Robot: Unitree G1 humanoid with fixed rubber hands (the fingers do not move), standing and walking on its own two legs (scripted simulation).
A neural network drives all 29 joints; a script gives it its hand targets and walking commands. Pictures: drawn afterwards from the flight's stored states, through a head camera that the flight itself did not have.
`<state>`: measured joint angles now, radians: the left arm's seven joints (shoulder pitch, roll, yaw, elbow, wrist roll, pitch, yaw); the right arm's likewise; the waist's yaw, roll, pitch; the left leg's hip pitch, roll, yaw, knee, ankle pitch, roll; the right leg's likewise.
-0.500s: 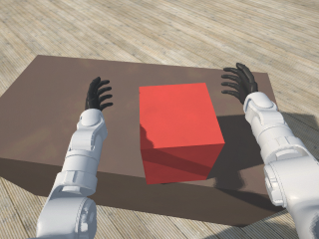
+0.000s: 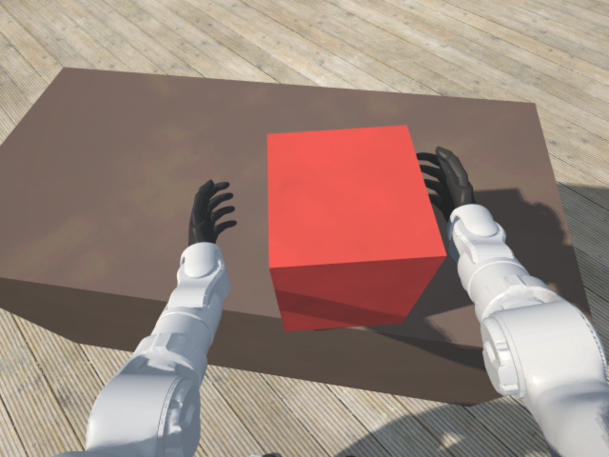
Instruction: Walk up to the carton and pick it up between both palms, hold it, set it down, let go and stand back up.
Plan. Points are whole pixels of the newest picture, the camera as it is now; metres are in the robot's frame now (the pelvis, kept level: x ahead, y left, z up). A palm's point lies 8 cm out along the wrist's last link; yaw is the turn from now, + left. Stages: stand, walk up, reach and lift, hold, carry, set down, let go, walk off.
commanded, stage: reach and lift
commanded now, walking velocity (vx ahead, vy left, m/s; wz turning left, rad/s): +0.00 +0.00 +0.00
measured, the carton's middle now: (340, 237) +0.43 +0.03 -0.04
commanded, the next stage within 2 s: none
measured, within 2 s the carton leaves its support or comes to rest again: neither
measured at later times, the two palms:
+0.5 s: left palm (217, 250) +0.37 +0.20 -0.02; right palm (439, 207) +0.48 -0.11 +0.01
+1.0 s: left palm (236, 241) +0.38 +0.18 -0.01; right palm (436, 211) +0.47 -0.11 +0.01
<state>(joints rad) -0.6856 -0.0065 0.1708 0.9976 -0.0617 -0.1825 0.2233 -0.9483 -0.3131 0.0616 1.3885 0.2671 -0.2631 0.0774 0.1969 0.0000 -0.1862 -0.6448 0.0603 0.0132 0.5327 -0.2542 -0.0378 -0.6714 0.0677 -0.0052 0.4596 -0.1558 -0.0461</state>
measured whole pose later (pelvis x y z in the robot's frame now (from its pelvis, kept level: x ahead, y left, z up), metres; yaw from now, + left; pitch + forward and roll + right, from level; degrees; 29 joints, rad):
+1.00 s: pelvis +0.00 -0.02 -0.02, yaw +2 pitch +25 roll +0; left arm -0.79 -0.11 0.41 1.09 0.16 -0.33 0.21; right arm -1.01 -0.19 -0.15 1.44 0.03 -0.37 -0.05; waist 0.15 -0.01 -0.19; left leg -0.80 0.07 0.03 0.65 -0.29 -0.05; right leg -0.83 0.06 -0.03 0.62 -0.23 -0.07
